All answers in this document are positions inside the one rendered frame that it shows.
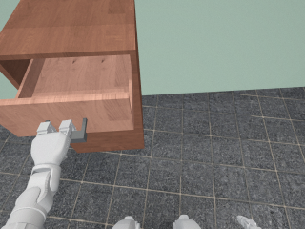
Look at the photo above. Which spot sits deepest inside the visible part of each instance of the drawer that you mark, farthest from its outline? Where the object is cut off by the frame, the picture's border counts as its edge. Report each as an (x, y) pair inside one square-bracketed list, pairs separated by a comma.
[(99, 88)]

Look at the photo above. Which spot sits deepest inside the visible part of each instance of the handle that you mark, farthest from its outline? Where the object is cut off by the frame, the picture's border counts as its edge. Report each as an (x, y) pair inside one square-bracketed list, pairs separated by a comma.
[(78, 136)]

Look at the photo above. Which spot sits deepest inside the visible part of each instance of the right robot shin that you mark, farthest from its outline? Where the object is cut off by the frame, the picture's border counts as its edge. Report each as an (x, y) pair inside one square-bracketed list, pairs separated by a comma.
[(183, 217)]

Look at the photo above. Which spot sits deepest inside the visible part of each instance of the robot right thigh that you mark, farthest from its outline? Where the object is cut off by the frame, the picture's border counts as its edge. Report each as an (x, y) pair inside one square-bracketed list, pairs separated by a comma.
[(185, 224)]

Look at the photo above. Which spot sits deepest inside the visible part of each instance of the right robot hand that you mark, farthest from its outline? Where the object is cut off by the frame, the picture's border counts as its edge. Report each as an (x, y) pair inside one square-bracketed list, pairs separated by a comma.
[(247, 223)]

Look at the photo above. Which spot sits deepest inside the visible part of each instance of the cabinet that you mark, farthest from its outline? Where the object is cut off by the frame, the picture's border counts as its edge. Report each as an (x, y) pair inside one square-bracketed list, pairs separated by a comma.
[(39, 29)]

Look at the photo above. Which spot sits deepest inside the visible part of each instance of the left robot hand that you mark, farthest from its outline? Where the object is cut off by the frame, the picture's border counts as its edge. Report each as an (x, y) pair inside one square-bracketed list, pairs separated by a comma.
[(51, 146)]

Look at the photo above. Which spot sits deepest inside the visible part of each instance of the left robot forearm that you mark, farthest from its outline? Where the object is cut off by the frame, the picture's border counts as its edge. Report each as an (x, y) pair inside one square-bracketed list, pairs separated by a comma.
[(34, 203)]

